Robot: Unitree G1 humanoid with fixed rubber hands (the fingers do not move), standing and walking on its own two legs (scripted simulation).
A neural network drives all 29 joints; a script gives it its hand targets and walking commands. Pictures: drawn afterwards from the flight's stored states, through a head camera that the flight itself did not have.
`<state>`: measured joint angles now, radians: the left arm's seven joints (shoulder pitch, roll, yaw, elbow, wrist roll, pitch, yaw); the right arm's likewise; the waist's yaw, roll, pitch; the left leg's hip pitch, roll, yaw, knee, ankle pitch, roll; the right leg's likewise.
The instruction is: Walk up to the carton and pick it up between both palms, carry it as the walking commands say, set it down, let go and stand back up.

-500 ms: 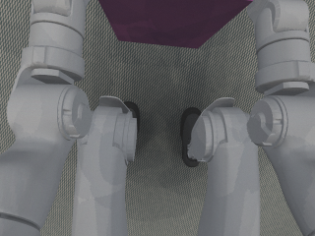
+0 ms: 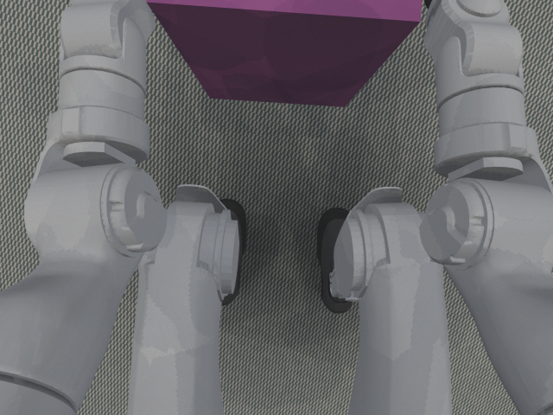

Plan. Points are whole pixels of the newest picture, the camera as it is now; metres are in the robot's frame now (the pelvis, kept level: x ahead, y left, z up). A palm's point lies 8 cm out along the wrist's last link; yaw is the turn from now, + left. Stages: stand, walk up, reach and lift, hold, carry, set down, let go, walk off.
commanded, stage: set down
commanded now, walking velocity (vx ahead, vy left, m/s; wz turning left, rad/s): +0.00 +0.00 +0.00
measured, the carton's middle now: out of the picture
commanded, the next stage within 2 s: none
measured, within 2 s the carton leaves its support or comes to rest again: rests again in 0.88 s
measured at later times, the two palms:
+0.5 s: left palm out of the picture +0.56 +0.17 -0.12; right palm out of the picture +0.55 -0.15 -0.13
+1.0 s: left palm out of the picture +0.55 +0.17 -0.16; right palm out of the picture +0.55 -0.15 -0.17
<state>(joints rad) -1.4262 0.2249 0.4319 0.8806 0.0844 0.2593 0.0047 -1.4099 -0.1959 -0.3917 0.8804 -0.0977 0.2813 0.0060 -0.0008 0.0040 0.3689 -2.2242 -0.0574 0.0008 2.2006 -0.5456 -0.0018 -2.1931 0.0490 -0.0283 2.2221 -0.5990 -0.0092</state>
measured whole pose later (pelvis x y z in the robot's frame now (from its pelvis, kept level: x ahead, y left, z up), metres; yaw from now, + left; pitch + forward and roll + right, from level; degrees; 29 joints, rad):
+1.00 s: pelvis +0.01 +0.00 +0.00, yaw +0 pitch +31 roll -1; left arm -1.46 0.29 0.33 1.02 0.04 0.18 -0.01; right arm -1.46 -0.25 -0.32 1.01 -0.08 0.21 0.01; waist 0.00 0.01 0.45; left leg -2.21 -0.06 0.01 2.23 -0.57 0.00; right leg -2.17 0.06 -0.02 2.25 -0.62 0.00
